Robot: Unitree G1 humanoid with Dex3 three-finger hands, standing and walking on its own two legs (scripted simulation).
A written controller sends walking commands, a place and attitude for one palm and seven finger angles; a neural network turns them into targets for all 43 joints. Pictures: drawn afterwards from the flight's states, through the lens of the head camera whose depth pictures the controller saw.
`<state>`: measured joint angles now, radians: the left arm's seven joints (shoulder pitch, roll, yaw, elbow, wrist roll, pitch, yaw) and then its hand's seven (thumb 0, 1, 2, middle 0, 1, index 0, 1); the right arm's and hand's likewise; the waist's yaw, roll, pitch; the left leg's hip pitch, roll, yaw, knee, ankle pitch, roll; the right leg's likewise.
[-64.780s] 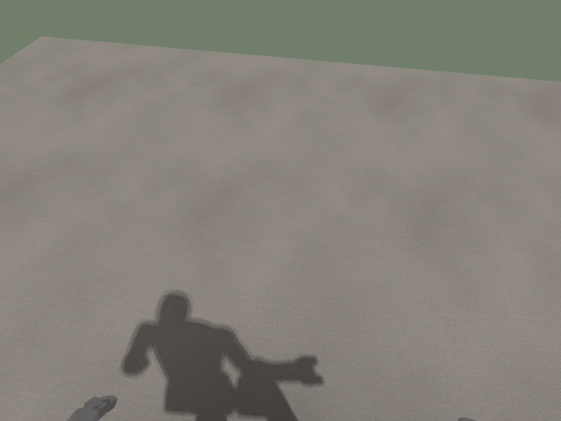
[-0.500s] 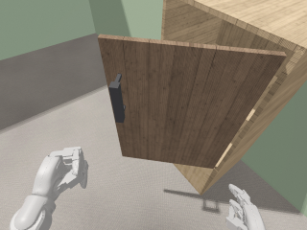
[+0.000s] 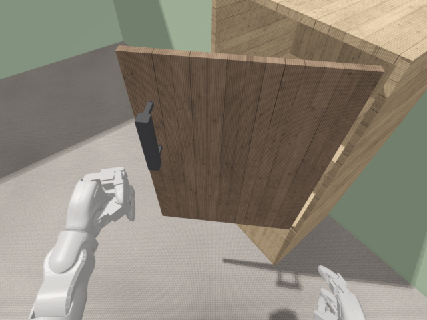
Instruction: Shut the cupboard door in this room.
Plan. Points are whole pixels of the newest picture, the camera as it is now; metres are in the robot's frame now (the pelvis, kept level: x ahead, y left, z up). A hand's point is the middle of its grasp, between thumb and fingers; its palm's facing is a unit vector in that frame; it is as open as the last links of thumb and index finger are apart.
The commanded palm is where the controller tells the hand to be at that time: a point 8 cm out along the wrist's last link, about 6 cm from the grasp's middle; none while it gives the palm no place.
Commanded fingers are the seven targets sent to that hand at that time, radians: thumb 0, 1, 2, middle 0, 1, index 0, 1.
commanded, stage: bring the fist close to the handle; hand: left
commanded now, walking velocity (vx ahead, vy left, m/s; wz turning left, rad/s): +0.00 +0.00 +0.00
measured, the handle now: (152, 137) +0.45 +0.16 +0.08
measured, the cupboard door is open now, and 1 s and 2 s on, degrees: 45 45 32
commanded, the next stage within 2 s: push the door shut along its arc in 0.88 s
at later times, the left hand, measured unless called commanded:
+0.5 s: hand (160, 182) +0.34 +0.12 +0.07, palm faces -0.05 -1.00 -0.01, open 3.1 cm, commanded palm +0.32 +0.18 +0.09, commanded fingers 0.00 0.90 0.90 -1.30 -1.50 -1.30 -1.50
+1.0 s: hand (159, 178) +0.34 +0.12 +0.10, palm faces -0.04 -1.00 -0.02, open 3.1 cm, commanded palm +0.32 +0.18 +0.09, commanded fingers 0.00 0.90 0.90 -1.30 -1.50 -1.30 -1.50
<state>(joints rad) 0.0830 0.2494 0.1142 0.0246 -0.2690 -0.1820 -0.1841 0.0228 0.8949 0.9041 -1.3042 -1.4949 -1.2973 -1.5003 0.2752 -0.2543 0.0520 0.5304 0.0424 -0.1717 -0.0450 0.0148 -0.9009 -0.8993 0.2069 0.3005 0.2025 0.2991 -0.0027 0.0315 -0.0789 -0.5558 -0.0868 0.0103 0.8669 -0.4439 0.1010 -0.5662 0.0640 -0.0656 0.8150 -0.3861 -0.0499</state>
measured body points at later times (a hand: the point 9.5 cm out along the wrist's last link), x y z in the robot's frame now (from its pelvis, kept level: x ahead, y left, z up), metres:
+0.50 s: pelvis +0.00 -0.01 +0.00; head +0.04 -0.01 +0.45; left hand +0.34 +0.18 +0.08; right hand +0.16 -0.25 -0.09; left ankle -0.01 +0.05 -0.70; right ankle +0.01 -0.09 -0.70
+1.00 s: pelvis +0.00 -0.02 +0.01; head +0.03 -0.03 +0.45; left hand +0.33 +0.18 +0.10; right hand +0.15 -0.26 -0.09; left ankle -0.01 +0.05 -0.70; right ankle +0.01 -0.09 -0.70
